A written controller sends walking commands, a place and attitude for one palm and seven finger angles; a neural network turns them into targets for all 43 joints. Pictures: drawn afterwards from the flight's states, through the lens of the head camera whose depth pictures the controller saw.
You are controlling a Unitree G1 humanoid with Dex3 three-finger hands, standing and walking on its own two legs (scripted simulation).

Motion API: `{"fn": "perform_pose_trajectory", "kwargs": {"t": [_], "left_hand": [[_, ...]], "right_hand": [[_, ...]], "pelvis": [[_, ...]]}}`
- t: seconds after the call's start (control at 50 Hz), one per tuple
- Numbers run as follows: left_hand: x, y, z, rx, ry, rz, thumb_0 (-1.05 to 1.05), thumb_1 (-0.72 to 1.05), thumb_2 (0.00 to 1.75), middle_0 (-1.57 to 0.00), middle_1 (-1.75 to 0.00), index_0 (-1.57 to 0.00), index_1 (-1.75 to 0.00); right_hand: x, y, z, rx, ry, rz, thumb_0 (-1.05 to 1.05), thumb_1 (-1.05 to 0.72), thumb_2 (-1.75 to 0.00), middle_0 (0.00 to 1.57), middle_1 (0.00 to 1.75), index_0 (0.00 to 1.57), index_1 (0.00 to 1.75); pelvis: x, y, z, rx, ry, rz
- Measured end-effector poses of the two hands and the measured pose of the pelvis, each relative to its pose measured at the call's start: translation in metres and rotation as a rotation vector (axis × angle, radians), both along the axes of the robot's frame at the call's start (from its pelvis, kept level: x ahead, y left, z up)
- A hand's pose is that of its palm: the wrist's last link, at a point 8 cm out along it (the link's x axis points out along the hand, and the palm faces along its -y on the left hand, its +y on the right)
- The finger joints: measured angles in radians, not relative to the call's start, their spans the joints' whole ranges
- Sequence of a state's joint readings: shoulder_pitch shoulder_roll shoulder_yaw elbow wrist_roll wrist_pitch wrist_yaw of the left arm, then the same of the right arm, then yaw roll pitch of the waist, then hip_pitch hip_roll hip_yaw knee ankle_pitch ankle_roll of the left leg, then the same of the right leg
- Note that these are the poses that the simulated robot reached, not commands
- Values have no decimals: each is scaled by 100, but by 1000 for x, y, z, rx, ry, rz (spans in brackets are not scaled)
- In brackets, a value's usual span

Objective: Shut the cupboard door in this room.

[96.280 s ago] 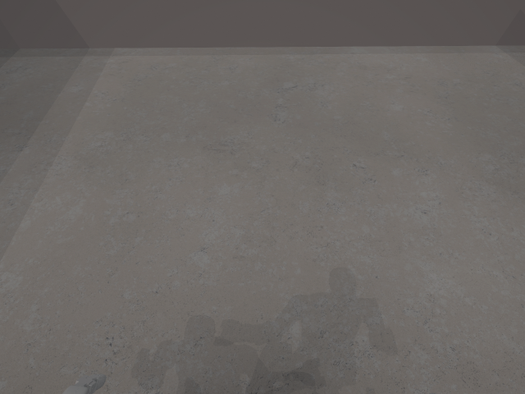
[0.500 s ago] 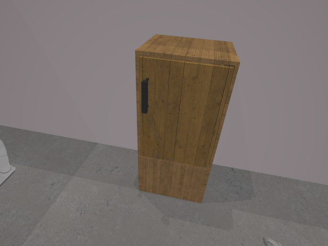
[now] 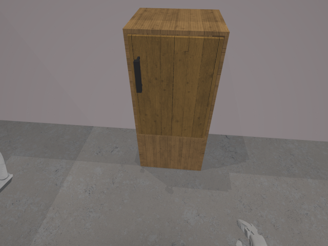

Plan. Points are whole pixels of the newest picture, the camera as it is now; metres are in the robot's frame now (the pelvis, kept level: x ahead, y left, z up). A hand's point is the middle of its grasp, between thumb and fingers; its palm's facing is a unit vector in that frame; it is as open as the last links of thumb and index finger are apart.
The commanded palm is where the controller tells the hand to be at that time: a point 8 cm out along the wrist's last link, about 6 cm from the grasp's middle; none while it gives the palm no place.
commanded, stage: stop stepping back and stand still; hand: left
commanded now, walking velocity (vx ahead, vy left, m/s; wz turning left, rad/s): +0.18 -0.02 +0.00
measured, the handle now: (138, 74) +0.85 +0.18 +0.03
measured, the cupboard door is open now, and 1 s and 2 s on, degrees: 0 0 0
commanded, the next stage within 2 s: let the arm hang, fingers relaxed in 0.48 s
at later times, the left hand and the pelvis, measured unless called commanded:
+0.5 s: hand (6, 174) +0.20 +0.31 +0.17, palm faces +0.46 -0.74 -0.49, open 7.4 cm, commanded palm +0.13 +0.34 +0.18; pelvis +0.01 +0.03 +0.00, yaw +3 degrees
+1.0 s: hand out of the picture -0.02 +0.24 -0.18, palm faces +0.11 -0.98 -0.18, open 7.0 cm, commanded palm none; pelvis -0.02 +0.05 +0.00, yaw +6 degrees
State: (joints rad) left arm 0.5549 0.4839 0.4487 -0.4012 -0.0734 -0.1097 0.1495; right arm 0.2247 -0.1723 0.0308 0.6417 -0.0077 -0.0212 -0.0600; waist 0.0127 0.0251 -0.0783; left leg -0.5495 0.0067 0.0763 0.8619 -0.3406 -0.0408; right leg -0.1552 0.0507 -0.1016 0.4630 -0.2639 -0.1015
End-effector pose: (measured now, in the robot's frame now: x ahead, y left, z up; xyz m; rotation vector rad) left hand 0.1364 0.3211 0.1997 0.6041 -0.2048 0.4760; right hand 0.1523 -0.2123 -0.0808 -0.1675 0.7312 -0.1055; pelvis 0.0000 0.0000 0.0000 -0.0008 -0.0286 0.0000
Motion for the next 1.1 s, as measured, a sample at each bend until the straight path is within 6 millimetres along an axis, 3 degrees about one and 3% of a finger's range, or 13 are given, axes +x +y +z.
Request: {"fn": "perform_pose_trajectory", "kwargs": {"t": [0.06,0.12,0.22,0.32,0.38,0.46,0.58,0.62,0.7,0.76,0.84,0.94,1.1], "left_hand": [[-8,8,-24,-121,-17,75,1,89,90,-21,-30,-21,-30],[-8,2,-41,-222,-57,85,1,90,90,-21,-30,-21,-30],[1,-3,-26,-194,-173,-20,2,89,90,-21,-30,-21,-30],[12,18,7,6,-211,-70,1,89,90,-21,-30,-21,-30],[19,27,14,69,-157,-55,1,89,90,-21,-30,-21,-30],[20,26,0,30,-46,-34,1,90,90,-21,-30,-21,-30],[5,23,-35,-91,66,-2,1,89,90,-21,-30,-21,-30],[7,29,-63,-120,148,-3,1,89,90,-21,-30,-21,-30],[3,32,-179,-353,584,57,0,90,90,-20,-30,-20,-30],[-30,6,-257,-497,921,67,1,91,90,-20,-30,-20,-30],[-90,-38,-323,-672,1213,57,1,91,90,-20,-30,-20,-29],[-143,-38,-346,-770,1323,170,-1,99,90,-21,-30,-21,-30],[-205,-24,-338,-771,1480,280,0,94,90,-20,-30,-20,-30]], "right_hand": [[-13,-9,-1,-33,42,4,1,-90,-90,21,30,21,30],[-22,-18,1,-99,73,7,1,-91,-90,20,30,21,30],[-18,-23,8,-202,76,-1,2,-91,-90,20,30,20,30],[-2,-3,11,-163,13,-42,2,-91,-90,20,30,20,30],[5,16,8,-88,-18,-24,2,-91,-90,20,30,20,30],[9,33,0,3,-11,-2,1,-91,-90,20,30,20,30],[7,39,-11,-8,57,19,1,-91,-90,20,30,21,30],[9,37,-17,-18,79,75,1,-91,-90,20,30,20,30],[10,29,-35,-44,137,113,1,-91,-90,20,30,21,30],[1,23,-38,-58,173,96,1,-91,-90,20,30,20,30],[-29,20,-35,-90,274,70,1,-91,-90,20,30,20,30],[-80,21,-36,-118,451,52,1,-91,-90,20,30,20,30],[-139,38,-51,-53,599,-8,1,-91,-90,20,30,20,30]], "pelvis": [[2,2,3,10,-3,28],[3,5,3,6,-1,58],[4,19,-5,-21,11,80],[4,29,-9,5,13,54],[4,30,-7,4,15,53],[8,31,-3,-18,31,52],[14,38,-4,-17,36,72],[11,43,-6,-14,40,88],[0,53,-12,-3,40,85],[-8,55,-12,2,33,79],[-14,53,-9,9,23,83],[-18,50,-3,-9,10,96],[-22,60,4,-16,-1,86]]}}
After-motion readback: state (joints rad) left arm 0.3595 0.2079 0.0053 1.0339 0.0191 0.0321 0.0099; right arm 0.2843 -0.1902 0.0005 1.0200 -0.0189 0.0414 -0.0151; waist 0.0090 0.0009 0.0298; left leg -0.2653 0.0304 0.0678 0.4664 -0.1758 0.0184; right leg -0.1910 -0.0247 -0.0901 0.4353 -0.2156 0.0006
